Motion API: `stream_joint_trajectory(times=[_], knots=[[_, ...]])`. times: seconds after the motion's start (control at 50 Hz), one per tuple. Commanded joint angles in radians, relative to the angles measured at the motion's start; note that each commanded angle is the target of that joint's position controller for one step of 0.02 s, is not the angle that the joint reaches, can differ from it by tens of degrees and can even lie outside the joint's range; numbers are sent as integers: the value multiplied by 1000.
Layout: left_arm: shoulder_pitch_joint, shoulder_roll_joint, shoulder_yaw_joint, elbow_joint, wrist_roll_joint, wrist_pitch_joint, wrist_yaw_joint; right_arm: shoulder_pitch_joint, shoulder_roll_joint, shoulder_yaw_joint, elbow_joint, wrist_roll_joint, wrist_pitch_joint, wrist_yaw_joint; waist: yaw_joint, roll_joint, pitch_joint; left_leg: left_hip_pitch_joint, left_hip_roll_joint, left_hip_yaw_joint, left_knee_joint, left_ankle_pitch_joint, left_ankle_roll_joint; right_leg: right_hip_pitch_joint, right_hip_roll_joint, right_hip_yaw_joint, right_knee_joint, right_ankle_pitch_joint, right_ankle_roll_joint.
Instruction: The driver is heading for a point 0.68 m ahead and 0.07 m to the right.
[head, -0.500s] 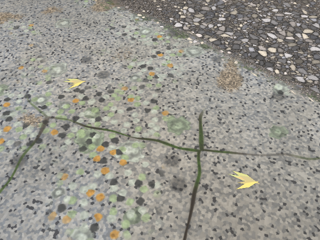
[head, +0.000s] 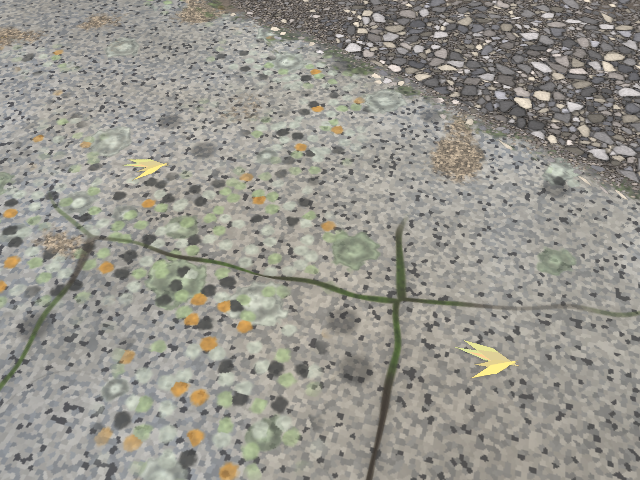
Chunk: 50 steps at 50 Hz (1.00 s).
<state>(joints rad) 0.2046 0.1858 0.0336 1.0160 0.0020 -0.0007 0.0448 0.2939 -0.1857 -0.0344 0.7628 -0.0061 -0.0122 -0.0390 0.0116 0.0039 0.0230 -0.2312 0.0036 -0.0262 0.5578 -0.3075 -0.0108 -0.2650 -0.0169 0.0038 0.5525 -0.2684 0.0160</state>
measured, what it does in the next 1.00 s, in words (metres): stands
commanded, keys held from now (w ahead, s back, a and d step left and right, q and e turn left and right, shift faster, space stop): no key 0.74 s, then w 0.26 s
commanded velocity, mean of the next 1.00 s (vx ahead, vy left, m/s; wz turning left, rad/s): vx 0.05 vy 0.00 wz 0.00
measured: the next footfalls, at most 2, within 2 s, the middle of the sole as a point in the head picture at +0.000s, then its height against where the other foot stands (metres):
right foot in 1.40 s outside the picture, level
left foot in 1.92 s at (289, 386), level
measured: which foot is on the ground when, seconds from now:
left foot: down 0.00-1.00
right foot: down 0.00-1.00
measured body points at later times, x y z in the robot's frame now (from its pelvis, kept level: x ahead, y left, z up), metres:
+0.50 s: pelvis +0.01 -0.01 +0.00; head +0.02 -0.01 +0.45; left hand +0.03 +0.23 -0.15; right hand +0.04 -0.24 -0.14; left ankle +0.00 +0.13 -0.73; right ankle +0.02 -0.13 -0.73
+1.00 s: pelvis +0.05 +0.01 +0.00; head +0.04 +0.02 +0.44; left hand +0.01 +0.25 -0.17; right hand +0.04 -0.23 -0.15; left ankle +0.00 +0.12 -0.73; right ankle +0.02 -0.13 -0.73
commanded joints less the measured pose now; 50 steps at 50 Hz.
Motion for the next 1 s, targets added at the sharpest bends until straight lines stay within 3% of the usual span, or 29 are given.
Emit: stream_joint_trajectory(times=[0.02, 0.34, 0.74, 0.78, 0.82, 0.86, 0.9, 0.92, 0.94, 0.96, 0.98, 1.0], knots=[[15, 96, 17, -15, 0, -6, 5, 32, -89, -22, -28, 1, -12, -6, 2, -1, 0, -45, 23, -24, -113, 132, 28, 34, -17, 30, -102, 91, -31], [34, 91, 5, 53, -3, 4, 8, 77, -83, -11, 109, 5, -10, -11, 2, -1, 14, -26, 19, -5, -135, 149, 16, 55, -8, 24, -130, 120, -39], [96, 76, -15, 81, -4, 8, 10, 102, -67, 7, 240, 9, -8, -5, -2, 1, 34, -27, 17, 3, -161, 139, 12, 64, 1, 20, -150, 126, -40], [129, 79, -12, 96, -13, 10, 13, 125, -61, 6, 262, 15, -5, -7, -1, -8, 17, -34, -19, 37, -135, -113, 24, 62, 25, 3, -145, -146, -57], [135, 111, -1, 85, -22, 6, 15, 107, -73, 2, 251, 19, -8, -11, 3, -32, 94, -125, -19, 31, -101, -340, 51, -23, -3, 51, -163, -436, -97], [160, 120, 4, 77, -26, -14, 9, 90, -51, 7, 241, 21, -29, -5, 13, -67, 135, -193, -11, 24, -45, -324, 65, -35, -69, 154, -203, -508, -140], [211, 157, 17, 79, -32, -32, 1, 75, -24, 12, 231, 22, -54, 9, 23, -138, 110, -227, -25, 59, 72, -213, 64, 11, -172, 315, -276, -556, -199], [220, 171, 22, 75, -35, -37, -3, 78, -12, 14, 227, 26, -64, 17, 14, -174, 92, -206, -27, 71, 129, -167, 69, 6, -228, 401, -321, -583, -230], [196, 175, 23, 63, -37, -40, -5, 85, -13, 14, 228, 27, -72, 23, -3, -173, 97, -145, -16, 59, 144, -148, 84, -59, -250, 437, -344, -573, -242], [134, 175, 22, 39, -40, -41, -8, 123, -9, 13, 240, 28, -79, 27, -44, -161, 112, -48, -12, 56, 78, -148, 104, -148, -229, 397, -336, -539, -225], [43, 170, 18, 4, -46, -41, -13, 205, -4, 13, 270, 28, -83, 27, -101, -135, 137, 96, -12, 44, -69, -148, 124, -263, -165, 297, -275, -479, -185], [-32, 133, 7, -29, -49, -49, -17, 318, -58, -3, 306, 23, -84, 23, -146, -14, 137, 232, 70, -108, -178, -185, 147, -387, -72, 158, -77, -344, -128]])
